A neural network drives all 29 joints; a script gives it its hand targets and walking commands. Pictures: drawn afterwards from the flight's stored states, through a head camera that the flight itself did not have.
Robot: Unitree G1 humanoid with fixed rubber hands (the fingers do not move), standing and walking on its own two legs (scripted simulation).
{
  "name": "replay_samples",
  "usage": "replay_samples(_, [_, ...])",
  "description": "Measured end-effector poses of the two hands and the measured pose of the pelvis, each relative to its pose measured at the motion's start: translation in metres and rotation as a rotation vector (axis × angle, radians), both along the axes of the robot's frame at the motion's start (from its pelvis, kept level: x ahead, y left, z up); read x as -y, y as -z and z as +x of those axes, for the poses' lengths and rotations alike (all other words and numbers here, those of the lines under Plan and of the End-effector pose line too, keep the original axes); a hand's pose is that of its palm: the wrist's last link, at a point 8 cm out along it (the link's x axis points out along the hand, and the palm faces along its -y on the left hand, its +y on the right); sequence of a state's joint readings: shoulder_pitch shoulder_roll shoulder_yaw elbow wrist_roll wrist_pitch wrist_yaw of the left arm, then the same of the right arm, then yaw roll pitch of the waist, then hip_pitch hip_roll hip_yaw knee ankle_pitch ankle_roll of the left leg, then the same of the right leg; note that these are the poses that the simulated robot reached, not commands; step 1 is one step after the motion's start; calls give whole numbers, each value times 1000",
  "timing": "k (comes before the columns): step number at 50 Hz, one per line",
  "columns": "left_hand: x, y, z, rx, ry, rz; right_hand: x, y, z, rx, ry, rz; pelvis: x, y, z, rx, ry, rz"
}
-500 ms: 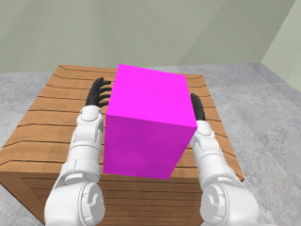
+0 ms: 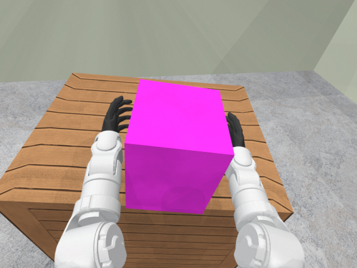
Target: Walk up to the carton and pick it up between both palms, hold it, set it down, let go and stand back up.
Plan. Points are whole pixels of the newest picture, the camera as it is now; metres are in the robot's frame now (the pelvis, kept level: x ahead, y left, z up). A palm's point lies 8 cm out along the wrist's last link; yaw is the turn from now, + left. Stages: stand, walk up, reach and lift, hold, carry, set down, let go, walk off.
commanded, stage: set down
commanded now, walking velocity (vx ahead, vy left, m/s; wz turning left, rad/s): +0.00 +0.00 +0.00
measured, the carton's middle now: (172, 149) +0.40 +0.01 +0.06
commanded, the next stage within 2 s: none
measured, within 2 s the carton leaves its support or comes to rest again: neither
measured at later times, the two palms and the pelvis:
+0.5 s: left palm (108, 136) +0.39 +0.16 +0.11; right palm (231, 145) +0.39 -0.13 +0.10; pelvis +0.00 +0.00 +0.00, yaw +0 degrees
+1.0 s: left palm (109, 137) +0.39 +0.16 +0.10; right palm (232, 147) +0.39 -0.13 +0.09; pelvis +0.00 +0.00 +0.00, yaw -1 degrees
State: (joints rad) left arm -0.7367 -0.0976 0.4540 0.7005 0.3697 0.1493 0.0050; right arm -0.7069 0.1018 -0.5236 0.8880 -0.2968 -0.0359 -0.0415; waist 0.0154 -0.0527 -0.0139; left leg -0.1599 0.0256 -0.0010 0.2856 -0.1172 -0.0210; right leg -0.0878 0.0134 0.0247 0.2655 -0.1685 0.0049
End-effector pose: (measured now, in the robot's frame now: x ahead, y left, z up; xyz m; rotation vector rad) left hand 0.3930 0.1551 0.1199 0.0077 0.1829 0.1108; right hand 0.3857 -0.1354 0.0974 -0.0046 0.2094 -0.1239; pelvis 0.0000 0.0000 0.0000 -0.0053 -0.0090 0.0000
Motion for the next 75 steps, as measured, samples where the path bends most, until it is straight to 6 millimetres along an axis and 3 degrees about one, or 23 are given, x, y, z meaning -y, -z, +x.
replay_samples(17, [-9,14,-6,-5,-18,-8,-8,2,1,31,-19,-3,-2,0,2,11,-3,2])
replay_samples(47, [-10,15,-5,-11,-11,14,-5,4,2,61,-42,-22,-3,0,2,31,6,8])
replay_samples(57, [-8,43,13,-110,-38,20,9,34,14,-104,-43,-11,-5,6,-5,-120,38,-8])
replay_samples(65, [-16,33,19,-91,-49,3,32,9,34,-56,-17,-15,-5,10,-4,-180,46,-19])
replay_samples(75, [-30,-8,18,-48,-41,-5,67,-41,39,-25,-8,-13,5,8,-10,-154,37,-12])
